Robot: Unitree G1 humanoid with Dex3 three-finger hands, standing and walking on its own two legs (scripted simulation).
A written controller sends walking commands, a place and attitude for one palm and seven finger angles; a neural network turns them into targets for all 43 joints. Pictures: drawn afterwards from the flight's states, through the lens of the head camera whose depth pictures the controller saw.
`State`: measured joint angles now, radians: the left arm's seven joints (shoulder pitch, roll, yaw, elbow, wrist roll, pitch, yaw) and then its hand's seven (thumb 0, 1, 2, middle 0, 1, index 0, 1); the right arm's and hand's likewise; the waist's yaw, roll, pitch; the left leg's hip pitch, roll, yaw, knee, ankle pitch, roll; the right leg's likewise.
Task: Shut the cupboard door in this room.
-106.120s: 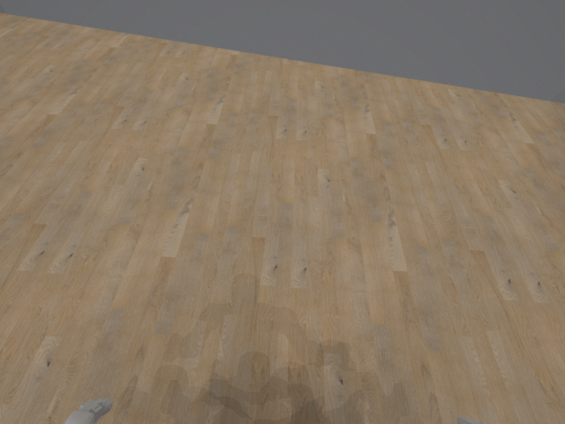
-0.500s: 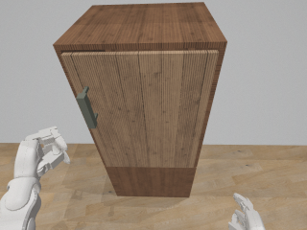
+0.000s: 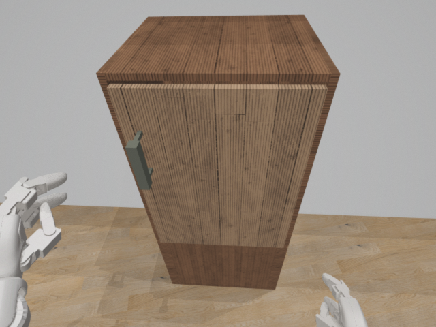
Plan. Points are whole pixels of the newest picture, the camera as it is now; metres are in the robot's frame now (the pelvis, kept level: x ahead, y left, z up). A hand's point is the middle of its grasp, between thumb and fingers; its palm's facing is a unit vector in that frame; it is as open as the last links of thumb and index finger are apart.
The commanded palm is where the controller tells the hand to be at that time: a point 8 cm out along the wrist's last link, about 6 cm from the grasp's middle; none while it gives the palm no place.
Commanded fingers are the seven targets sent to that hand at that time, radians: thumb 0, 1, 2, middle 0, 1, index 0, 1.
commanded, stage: draw the hand back to the body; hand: left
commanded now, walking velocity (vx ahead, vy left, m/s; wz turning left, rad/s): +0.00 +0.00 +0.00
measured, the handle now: (142, 160) +0.44 +0.24 +0.07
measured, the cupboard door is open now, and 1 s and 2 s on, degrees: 0 0 0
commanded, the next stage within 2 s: step back with the hand held close in 0.44 s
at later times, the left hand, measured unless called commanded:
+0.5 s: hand (54, 225) +0.20 +0.27 +0.16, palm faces +0.47 -0.79 -0.39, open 7.4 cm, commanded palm +0.15 +0.30 +0.18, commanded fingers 0.00 0.90 0.90 -0.20 -0.30 -0.20 -0.30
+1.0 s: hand (29, 246) +0.16 +0.28 +0.16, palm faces +0.41 -0.77 -0.49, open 7.4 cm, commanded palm +0.11 +0.31 +0.18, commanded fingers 0.00 0.90 0.90 -0.20 -0.30 -0.20 -0.30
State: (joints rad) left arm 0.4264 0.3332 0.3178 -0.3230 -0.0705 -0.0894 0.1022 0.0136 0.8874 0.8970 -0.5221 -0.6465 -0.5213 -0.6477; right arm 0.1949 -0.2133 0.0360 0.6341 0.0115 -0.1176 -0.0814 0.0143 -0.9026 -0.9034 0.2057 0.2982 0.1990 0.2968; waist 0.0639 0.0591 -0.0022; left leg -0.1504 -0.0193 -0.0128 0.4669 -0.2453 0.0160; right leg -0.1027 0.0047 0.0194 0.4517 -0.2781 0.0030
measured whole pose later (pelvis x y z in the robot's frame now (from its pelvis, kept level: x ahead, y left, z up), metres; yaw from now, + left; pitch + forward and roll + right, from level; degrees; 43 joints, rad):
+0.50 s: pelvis +0.01 +0.00 +0.00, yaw +0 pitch -4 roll +0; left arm 0.46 0.34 0.35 -0.38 -0.07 -0.06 0.11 0.01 0.89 0.90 -0.21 -0.30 -0.21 -0.31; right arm 0.20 -0.21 0.03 0.63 0.01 -0.09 -0.08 0.01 -0.90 -0.90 0.21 0.30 0.20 0.30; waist 0.07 0.06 0.00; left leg -0.13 -0.02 -0.02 0.45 -0.25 0.01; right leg -0.08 0.01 0.01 0.42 -0.28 0.00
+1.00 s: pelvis -0.03 +0.01 +0.00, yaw +0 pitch +0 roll -1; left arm 0.55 0.43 0.41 -0.44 -0.07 -0.14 0.14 0.01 0.88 0.90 -0.21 -0.30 -0.21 -0.30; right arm 0.19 -0.24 -0.02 0.57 0.02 0.04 -0.09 0.01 -0.90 -0.90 0.20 0.30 0.20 0.30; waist 0.01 0.04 -0.02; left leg -0.30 -0.01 -0.01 0.49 -0.19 0.02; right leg -0.24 0.01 0.02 0.45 -0.21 0.02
